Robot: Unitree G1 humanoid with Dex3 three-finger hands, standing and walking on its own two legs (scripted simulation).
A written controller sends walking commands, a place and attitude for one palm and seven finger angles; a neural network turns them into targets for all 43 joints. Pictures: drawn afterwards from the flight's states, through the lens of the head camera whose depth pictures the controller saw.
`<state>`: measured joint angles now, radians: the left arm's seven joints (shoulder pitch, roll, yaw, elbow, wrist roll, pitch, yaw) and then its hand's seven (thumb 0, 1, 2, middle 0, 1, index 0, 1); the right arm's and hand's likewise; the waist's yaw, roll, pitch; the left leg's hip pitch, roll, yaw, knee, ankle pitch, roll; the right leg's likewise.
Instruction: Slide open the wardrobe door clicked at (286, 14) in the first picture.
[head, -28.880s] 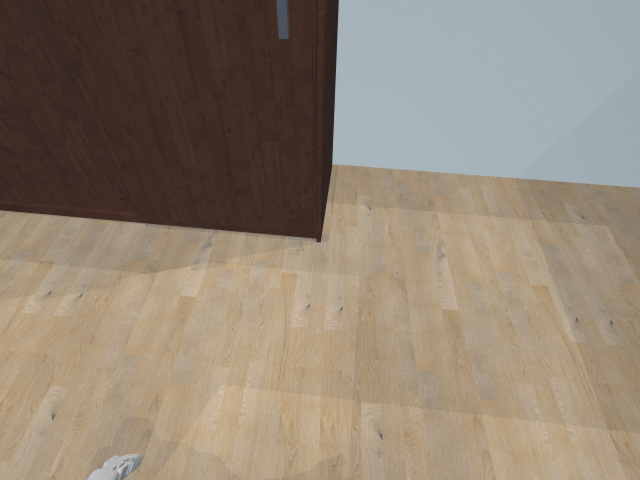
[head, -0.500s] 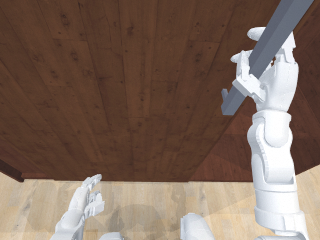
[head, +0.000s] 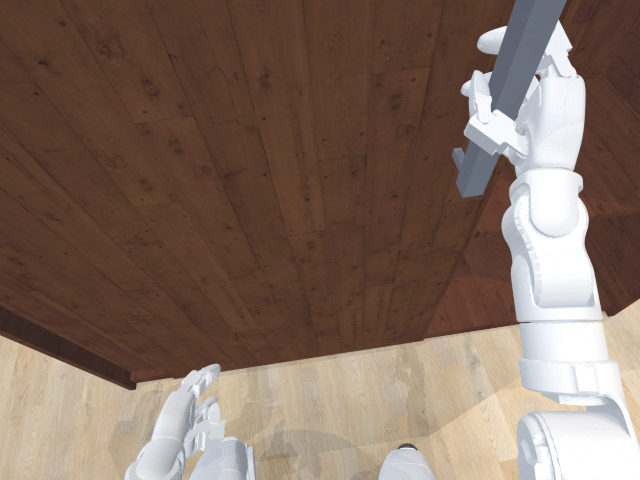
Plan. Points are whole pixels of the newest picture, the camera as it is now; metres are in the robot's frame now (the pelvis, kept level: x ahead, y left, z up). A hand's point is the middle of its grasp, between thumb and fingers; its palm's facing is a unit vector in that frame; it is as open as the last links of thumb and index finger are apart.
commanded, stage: step sideways, sliding the door along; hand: right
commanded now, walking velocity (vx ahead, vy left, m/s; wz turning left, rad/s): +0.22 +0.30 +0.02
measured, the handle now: (505, 50) +0.44 -0.23 +0.24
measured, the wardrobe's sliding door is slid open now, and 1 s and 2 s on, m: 0.60 0.60 0.60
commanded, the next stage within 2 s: stop walking and hold the door there in 0.30 s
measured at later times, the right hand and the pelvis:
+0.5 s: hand (477, 114) +0.41 -0.21 +0.20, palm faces +0.42 +0.90 -0.13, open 6.2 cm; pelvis +0.05 +0.08 +0.01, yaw +3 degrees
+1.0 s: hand (484, 108) +0.42 -0.22 +0.20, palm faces +0.74 +0.64 -0.22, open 6.9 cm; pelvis +0.09 +0.15 -0.05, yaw +1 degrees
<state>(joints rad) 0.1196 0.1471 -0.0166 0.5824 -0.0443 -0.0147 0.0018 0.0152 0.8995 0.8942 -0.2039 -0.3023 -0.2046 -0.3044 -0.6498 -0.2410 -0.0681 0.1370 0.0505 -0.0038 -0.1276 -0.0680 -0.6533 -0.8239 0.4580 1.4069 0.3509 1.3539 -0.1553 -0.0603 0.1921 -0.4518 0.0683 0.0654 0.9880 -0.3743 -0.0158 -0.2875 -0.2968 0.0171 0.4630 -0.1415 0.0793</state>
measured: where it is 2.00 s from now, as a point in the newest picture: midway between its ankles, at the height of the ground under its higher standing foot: outside the picture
